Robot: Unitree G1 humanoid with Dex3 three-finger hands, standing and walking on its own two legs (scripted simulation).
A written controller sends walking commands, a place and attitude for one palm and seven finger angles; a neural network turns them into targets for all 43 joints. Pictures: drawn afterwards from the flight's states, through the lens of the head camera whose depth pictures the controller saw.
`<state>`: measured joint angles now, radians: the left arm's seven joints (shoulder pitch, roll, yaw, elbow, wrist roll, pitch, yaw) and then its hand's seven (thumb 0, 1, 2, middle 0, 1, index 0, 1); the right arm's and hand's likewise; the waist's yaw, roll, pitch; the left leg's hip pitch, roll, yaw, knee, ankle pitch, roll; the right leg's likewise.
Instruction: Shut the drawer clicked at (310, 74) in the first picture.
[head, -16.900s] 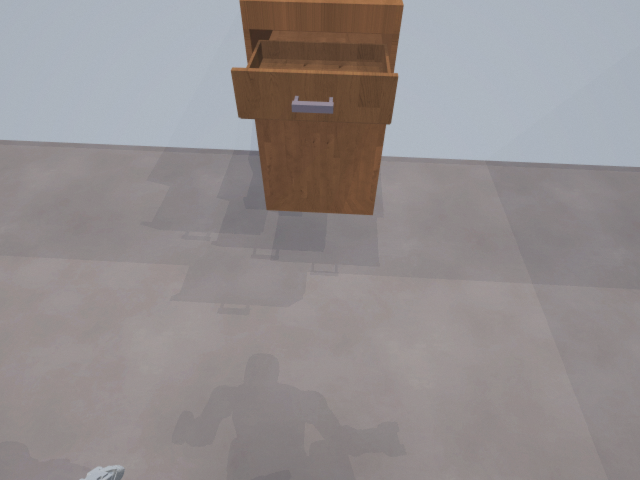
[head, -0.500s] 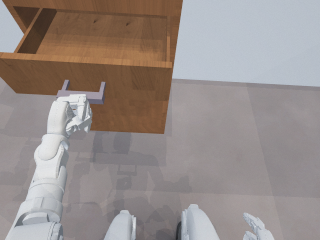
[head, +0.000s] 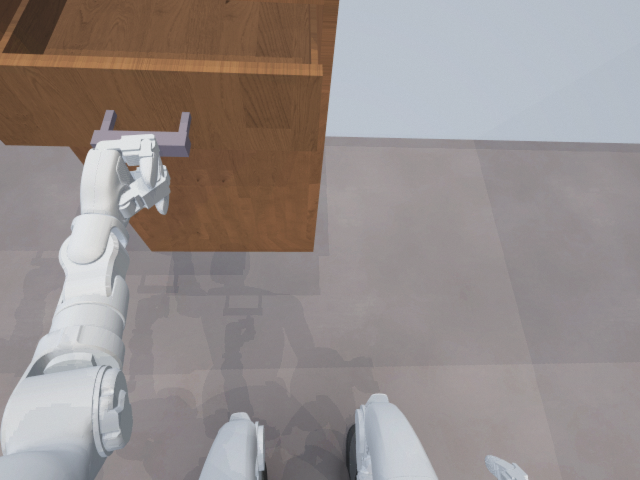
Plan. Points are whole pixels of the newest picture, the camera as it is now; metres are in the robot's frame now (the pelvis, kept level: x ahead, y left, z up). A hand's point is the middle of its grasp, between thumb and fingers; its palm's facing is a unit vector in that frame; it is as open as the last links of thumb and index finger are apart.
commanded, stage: push the drawer shut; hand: left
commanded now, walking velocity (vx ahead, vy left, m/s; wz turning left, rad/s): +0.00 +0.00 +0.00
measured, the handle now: (145, 131) +0.54 +0.21 +0.05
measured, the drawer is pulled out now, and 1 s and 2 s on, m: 0.13 0.02 0.00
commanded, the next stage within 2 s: pull the fist back off the drawer in 1.40 s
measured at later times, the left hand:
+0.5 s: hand (162, 148) +0.51 +0.18 +0.05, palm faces -0.04 -1.00 -0.04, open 3.2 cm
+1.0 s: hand (171, 110) +0.58 +0.18 +0.05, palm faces -0.03 -1.00 -0.04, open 3.4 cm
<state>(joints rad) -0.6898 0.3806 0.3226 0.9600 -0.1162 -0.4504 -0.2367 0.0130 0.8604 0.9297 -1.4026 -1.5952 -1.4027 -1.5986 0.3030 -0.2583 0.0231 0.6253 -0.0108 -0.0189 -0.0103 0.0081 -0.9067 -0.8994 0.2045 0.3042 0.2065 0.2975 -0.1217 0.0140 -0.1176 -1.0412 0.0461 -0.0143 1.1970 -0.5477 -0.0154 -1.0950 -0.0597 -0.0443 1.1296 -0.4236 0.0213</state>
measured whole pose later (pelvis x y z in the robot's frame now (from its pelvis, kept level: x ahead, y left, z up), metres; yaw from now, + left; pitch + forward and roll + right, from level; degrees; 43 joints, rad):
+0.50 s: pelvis +0.00 +0.00 -0.01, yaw -1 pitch +25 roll -3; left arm -0.90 0.51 0.41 1.13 -0.07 -0.43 -0.27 0.04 0.79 0.89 -1.40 -1.60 -1.40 -1.60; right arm 0.32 -0.27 0.04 0.62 -0.03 0.02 0.00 0.01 -0.91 -0.90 0.20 0.30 0.21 0.30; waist -0.19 0.02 -0.11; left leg -1.13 0.06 -0.02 1.24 -0.55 -0.01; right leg -1.17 -0.05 -0.05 1.14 -0.41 0.02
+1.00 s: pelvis -0.01 +0.01 -0.02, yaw -2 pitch +30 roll -4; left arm -1.14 0.66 0.45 1.26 0.03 -0.36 -0.24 0.07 0.82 0.90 -1.40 -1.60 -1.40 -1.60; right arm 0.37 -0.26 0.08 0.62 -0.06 0.06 0.02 0.00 -0.91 -0.90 0.20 0.30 0.21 0.30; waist -0.27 0.04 -0.10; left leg -1.25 0.07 -0.04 1.29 -0.56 -0.01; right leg -1.27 -0.03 -0.07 1.16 -0.40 0.03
